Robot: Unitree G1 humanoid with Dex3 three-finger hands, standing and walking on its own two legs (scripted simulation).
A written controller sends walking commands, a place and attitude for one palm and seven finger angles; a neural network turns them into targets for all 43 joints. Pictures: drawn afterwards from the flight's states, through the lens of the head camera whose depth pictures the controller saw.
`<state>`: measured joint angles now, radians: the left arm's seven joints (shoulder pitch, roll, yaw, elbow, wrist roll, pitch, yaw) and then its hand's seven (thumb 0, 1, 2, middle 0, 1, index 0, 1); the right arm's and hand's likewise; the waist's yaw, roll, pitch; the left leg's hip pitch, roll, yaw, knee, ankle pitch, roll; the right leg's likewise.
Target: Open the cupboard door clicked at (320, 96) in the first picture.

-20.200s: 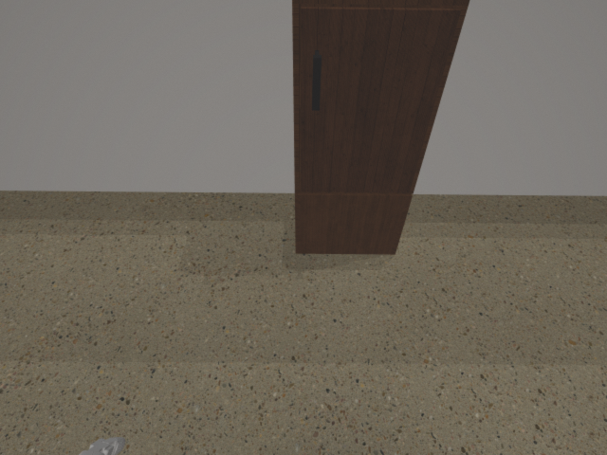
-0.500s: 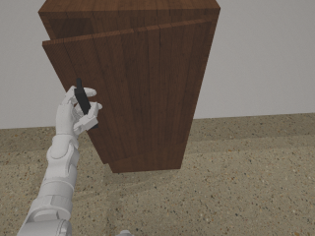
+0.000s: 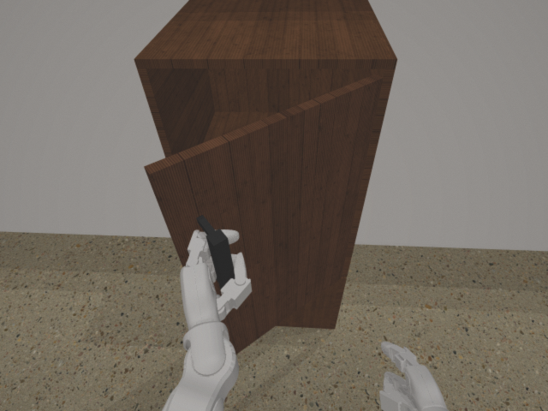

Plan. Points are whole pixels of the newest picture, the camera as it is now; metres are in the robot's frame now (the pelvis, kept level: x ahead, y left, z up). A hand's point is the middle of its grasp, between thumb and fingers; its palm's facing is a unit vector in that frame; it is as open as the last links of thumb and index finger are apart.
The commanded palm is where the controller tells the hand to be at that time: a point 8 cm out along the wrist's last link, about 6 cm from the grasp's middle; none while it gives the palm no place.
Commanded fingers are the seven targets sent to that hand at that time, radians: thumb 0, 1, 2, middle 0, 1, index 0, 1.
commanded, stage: open thumb and fingers to let go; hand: left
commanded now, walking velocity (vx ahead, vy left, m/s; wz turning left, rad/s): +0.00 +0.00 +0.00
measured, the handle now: (217, 259) +0.32 +0.10 +0.07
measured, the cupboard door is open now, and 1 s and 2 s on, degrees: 40 40 44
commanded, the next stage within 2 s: slide the hand sideways off the handle in 0.92 s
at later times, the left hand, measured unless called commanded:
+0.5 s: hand (242, 286) +0.28 +0.06 +0.07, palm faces +0.38 -0.93 -0.01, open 10.1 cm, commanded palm +0.24 +0.10 +0.07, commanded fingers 0.00 -0.50 0.30 -0.30 -1.20 -0.30 -1.20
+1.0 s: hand (242, 288) +0.28 +0.06 +0.07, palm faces +0.29 -0.96 -0.01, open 15.1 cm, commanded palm +0.23 +0.10 +0.07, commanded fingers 0.00 -0.50 0.30 -0.15 -0.30 -0.15 -0.30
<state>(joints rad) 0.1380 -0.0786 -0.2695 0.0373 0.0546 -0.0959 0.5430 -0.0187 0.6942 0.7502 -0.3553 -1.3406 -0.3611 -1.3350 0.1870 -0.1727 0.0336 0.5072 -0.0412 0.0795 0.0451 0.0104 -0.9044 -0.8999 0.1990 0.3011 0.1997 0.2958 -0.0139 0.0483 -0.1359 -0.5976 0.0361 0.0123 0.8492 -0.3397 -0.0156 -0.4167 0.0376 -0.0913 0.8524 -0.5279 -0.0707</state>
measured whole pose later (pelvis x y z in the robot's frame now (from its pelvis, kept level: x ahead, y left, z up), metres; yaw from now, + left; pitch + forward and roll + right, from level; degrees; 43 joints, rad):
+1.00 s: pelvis +0.00 +0.00 -0.01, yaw +1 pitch +6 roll +0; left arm 0.16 -0.07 -0.29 0.03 0.05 -0.13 0.54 -0.01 -0.50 0.31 -0.31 -0.60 -0.30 -0.63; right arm 0.19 -0.20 0.02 0.54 -0.05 0.04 0.01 0.01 -0.90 -0.90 0.20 0.30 0.20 0.30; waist -0.01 0.06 -0.12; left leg -0.64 0.02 0.00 0.88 -0.35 -0.02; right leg -0.46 0.03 -0.10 0.90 -0.55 -0.07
